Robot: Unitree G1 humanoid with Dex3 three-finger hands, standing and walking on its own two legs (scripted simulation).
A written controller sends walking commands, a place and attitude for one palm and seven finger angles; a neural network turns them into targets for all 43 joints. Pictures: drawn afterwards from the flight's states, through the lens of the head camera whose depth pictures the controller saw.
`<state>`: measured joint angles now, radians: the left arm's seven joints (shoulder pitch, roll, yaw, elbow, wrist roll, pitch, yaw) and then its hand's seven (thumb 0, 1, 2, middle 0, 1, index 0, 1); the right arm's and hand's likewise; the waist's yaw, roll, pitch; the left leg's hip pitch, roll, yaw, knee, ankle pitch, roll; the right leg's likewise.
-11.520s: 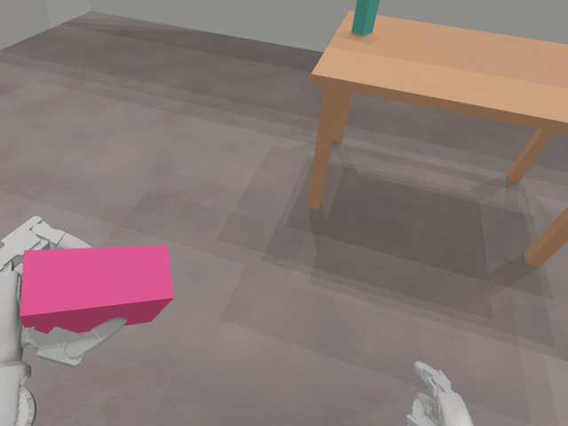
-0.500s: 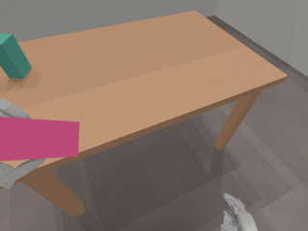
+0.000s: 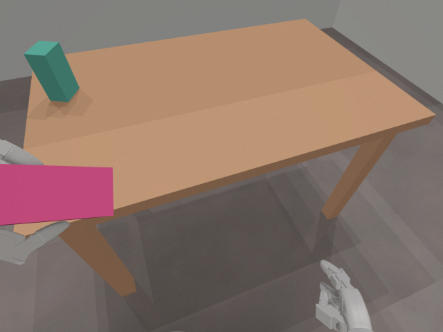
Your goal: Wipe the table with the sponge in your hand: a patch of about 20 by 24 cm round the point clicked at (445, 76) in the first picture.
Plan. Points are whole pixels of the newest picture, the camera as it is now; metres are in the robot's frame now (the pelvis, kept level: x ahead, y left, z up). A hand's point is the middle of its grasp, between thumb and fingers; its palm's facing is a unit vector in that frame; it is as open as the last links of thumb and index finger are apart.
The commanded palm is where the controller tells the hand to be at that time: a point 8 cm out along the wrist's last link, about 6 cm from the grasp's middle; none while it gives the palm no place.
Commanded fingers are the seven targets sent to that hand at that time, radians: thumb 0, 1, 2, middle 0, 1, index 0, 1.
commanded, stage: come to a stop and stand still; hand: left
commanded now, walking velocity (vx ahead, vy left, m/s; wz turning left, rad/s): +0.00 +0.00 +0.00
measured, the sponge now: (64, 196) +0.24 +0.21 +0.19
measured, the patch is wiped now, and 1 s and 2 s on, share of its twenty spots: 0.00 0.00 0.00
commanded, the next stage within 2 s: look again from close up in 0.04 s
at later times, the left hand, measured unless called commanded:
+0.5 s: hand (0, 217) +0.21 +0.27 +0.19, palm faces +0.42 -0.80 -0.44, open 10.0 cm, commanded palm +0.16 +0.30 +0.19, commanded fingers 0.00 0.10 1.30 -1.20 -1.60 -1.20 -1.60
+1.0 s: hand (91, 172) +0.31 +0.21 +0.16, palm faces +0.38 -0.85 -0.38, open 10.0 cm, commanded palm +0.25 +0.24 +0.19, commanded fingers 0.00 0.10 1.30 -1.20 -1.60 -1.20 -1.60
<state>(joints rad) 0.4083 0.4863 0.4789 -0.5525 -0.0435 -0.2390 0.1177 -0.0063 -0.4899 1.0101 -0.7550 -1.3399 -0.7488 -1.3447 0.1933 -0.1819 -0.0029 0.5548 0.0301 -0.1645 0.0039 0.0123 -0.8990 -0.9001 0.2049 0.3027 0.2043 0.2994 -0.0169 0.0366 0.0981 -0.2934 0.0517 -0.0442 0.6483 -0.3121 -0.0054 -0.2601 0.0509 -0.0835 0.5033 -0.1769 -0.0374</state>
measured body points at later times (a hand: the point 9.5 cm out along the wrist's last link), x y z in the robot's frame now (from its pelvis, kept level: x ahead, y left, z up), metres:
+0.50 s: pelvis -0.01 +0.02 +0.01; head +0.01 +0.03 +0.46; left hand +0.18 +0.31 +0.22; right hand +0.15 -0.20 -0.08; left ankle +0.01 +0.12 -0.73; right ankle +0.02 -0.10 -0.73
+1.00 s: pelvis +0.08 -0.03 +0.00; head +0.11 -0.02 +0.45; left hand +0.28 +0.26 +0.18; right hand +0.23 -0.27 -0.08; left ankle +0.10 +0.09 -0.72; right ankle +0.02 -0.10 -0.73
